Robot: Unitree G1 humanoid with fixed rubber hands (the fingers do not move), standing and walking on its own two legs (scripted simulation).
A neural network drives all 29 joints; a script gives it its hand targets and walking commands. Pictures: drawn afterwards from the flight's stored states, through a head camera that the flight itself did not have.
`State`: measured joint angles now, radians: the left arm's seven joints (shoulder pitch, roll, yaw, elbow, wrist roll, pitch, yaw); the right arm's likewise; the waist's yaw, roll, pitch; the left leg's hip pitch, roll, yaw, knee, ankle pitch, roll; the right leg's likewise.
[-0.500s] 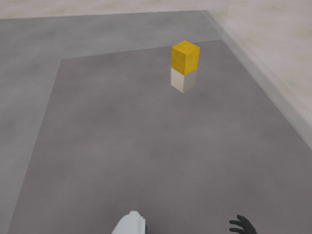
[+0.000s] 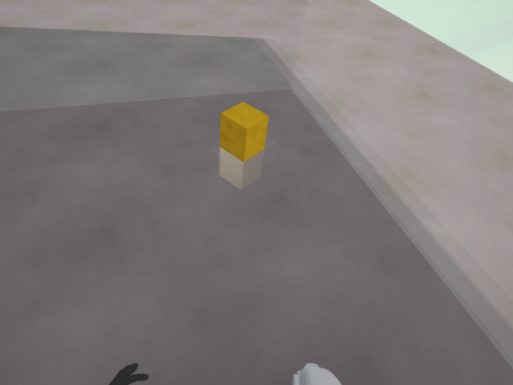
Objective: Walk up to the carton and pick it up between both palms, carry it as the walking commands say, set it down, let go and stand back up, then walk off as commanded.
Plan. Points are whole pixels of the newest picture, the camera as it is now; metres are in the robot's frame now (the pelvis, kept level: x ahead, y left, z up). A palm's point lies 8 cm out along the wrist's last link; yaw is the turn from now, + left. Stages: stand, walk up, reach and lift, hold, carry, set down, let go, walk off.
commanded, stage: walk up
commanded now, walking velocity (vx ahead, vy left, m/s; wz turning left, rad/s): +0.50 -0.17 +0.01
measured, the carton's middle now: (243, 131) +1.65 -0.07 -0.66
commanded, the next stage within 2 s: none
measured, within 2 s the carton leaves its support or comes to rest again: neither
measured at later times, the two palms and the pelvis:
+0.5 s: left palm out of the picture +0.16 +0.15 -0.12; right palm (384, 285) +0.36 -0.32 -0.15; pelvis +0.25 -0.08 +0.00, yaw -1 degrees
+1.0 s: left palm (164, 201) +0.59 +0.20 -0.14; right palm (359, 253) +0.43 -0.27 -0.12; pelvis +0.49 -0.04 +0.00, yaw +0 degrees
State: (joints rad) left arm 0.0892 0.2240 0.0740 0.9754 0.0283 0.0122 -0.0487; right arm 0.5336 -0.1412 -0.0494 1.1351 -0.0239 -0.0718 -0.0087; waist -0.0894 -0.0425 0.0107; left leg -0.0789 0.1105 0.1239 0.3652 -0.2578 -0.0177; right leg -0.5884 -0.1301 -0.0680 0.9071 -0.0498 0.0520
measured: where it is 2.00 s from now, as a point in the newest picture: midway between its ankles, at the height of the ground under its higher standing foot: (250, 230)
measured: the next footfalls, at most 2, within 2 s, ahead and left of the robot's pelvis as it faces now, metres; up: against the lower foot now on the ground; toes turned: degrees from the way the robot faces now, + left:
right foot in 0.20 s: +0.21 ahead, -0.20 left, +0.00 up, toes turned -9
left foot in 0.68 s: +0.52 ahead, +0.09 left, +0.00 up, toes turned +8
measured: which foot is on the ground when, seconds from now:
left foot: down 0.00-0.18, up 0.20-0.66, down 0.68-1.00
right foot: up 0.00-0.18, down 0.20-0.68, up 0.70-1.00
